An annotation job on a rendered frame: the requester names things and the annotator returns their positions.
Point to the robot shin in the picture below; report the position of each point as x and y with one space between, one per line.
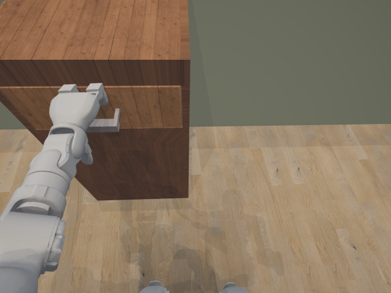
155 283
229 285

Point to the robot right shin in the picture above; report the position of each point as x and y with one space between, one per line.
229 285

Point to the left robot forearm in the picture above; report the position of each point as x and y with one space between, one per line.
45 186

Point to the cabinet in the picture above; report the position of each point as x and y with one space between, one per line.
117 43

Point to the robot left shin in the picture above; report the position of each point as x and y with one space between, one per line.
155 283

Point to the handle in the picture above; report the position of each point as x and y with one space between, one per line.
105 125

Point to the robot left upper arm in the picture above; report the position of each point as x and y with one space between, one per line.
30 245

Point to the left robot hand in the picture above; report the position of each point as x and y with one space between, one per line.
79 109

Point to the drawer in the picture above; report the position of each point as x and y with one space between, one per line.
140 106

